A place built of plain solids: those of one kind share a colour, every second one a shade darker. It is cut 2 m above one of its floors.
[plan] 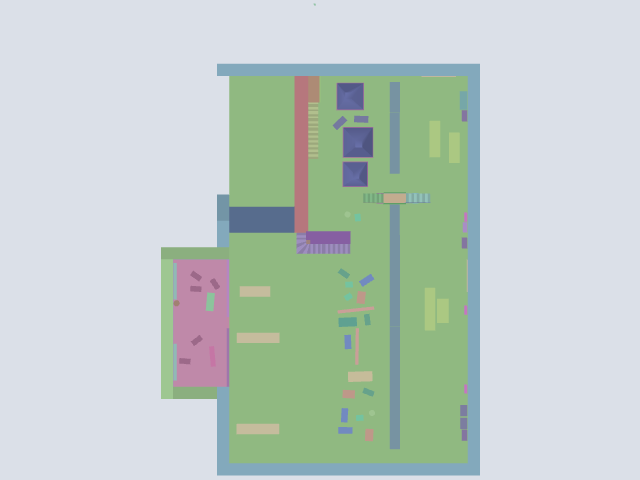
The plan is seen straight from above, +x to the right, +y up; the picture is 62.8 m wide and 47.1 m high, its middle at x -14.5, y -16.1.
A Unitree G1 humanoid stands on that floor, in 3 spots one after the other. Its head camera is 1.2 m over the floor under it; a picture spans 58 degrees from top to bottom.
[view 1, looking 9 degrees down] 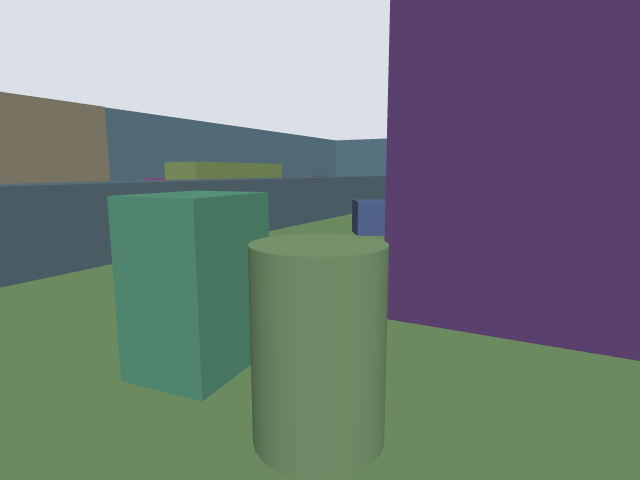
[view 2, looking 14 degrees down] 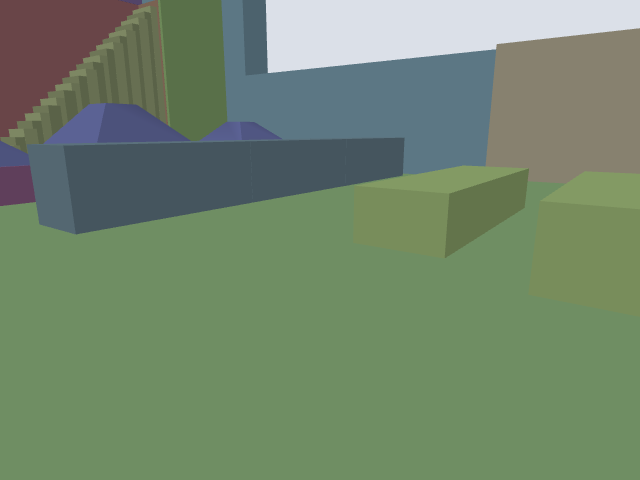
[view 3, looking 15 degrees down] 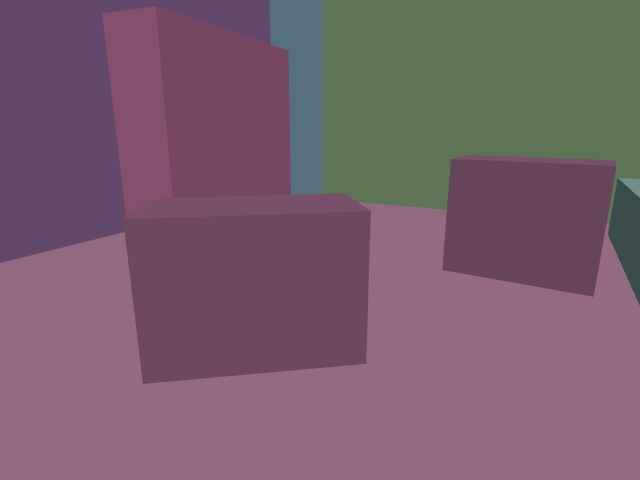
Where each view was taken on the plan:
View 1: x -12.66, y -11.97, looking -62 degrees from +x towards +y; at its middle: oildrum_hall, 1.95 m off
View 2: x -1.30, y -11.97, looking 126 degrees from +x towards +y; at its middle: floor_hallground_asphalt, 4.96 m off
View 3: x -27.91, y -24.20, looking -62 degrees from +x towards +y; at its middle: toolchest_annex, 2.03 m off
